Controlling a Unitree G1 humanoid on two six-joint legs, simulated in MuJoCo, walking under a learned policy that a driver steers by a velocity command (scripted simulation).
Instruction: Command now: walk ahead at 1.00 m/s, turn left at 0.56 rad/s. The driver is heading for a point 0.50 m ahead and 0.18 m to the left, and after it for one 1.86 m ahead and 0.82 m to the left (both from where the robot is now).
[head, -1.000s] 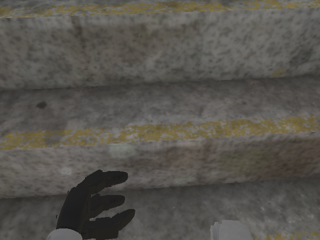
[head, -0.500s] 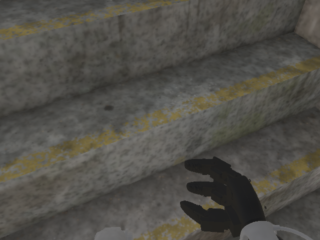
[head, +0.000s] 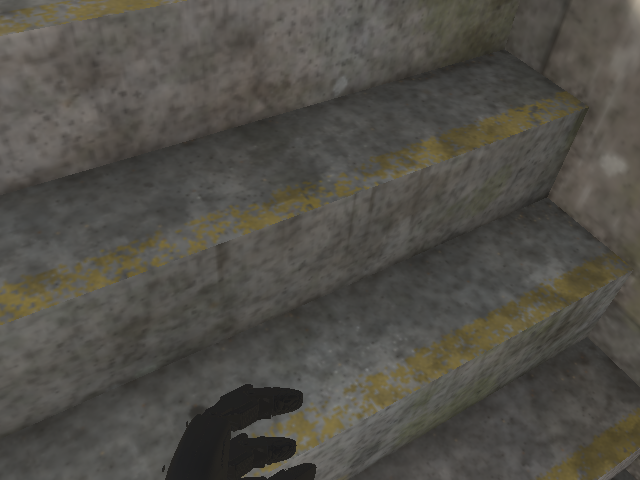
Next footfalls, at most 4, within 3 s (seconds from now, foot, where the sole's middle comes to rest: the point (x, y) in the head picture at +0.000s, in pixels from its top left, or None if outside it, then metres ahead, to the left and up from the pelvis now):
0.14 right None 0.10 -0.19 -0.78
0.44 left None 0.00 -0.01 -0.78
0.70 right None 0.09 -0.28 -0.78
0.80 left None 0.09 0.02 -0.56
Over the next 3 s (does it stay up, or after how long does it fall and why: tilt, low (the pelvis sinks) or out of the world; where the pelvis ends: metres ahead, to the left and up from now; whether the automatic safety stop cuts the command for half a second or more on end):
falls after 1.80 s (tilt)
